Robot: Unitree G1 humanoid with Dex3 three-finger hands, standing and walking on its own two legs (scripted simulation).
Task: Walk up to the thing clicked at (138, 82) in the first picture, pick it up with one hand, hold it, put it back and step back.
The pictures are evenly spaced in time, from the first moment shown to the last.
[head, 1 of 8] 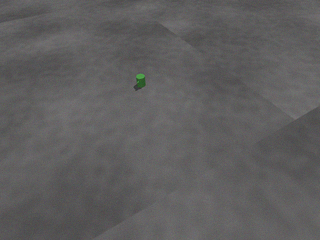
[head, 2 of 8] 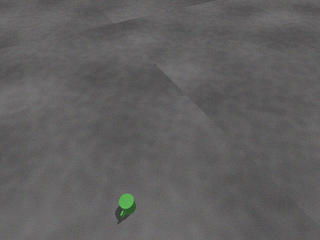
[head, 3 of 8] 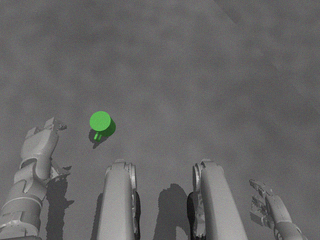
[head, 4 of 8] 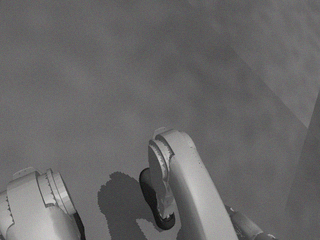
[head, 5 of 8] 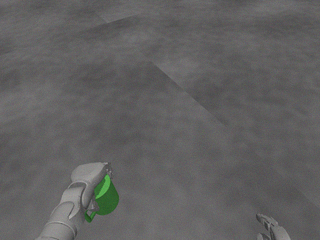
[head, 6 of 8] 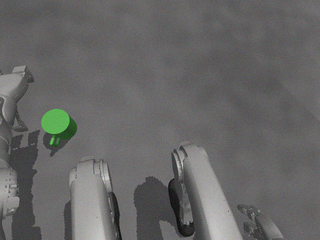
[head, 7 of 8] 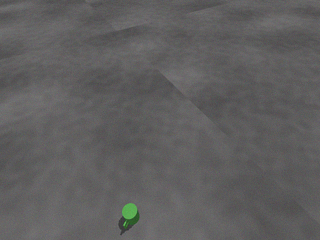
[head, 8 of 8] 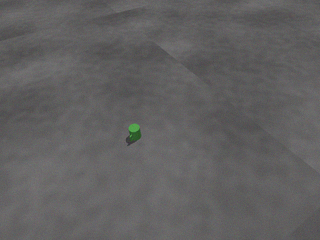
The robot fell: no
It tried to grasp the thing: yes
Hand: left
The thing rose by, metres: 0.61
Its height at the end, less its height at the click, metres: +0.00
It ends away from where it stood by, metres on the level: 0.03
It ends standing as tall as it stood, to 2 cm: yes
